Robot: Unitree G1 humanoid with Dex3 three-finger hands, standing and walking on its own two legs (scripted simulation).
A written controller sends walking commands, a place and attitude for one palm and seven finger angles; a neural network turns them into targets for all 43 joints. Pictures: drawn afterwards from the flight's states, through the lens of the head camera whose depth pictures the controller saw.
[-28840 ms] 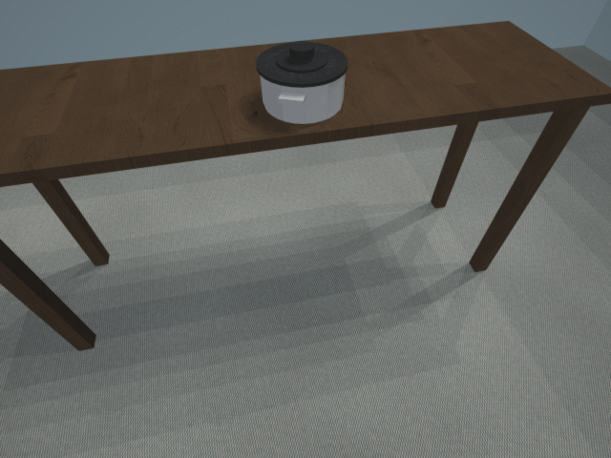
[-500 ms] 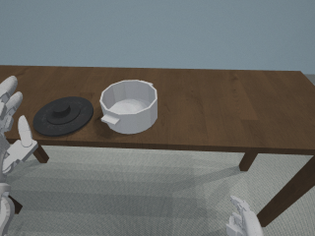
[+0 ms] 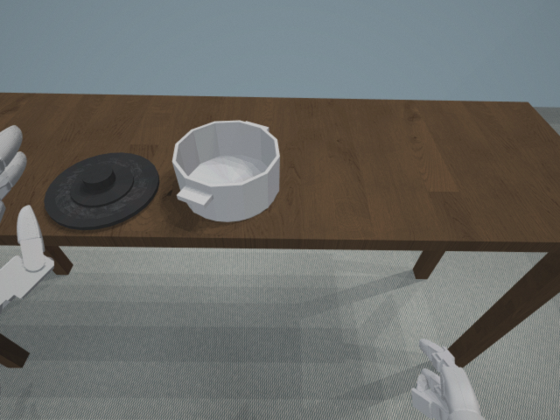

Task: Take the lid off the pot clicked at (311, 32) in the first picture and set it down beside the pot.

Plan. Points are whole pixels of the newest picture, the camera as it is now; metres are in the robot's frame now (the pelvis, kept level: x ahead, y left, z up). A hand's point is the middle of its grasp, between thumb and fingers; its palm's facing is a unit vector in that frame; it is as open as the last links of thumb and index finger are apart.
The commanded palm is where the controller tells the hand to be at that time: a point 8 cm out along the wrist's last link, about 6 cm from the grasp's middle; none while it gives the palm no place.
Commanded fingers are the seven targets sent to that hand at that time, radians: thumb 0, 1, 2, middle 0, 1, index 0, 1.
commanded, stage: step back with the hand held close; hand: left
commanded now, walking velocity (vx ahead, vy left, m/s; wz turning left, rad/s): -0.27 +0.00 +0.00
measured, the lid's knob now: (98, 176) +0.49 +0.38 +0.05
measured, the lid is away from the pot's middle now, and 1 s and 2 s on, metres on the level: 0.24 0.24 0.24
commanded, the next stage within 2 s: stop stepping back and stand still in 0.80 s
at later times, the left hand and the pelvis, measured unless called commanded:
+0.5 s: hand out of the picture +0.10 +0.25 +0.23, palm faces +0.49 -0.77 -0.40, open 7.4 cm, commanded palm +0.04 +0.30 +0.23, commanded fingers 0.00 0.90 0.90 -0.20 -0.30 -0.20 -0.30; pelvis -0.09 +0.02 -0.02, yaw +1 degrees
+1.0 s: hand out of the picture -0.02 +0.28 +0.24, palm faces +0.43 -0.84 -0.34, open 7.4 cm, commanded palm -0.08 +0.33 +0.23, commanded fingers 0.00 0.90 0.90 -0.20 -0.30 -0.20 -0.30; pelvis -0.22 +0.05 -0.01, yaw -1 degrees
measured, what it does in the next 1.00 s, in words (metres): walks backwards: right foot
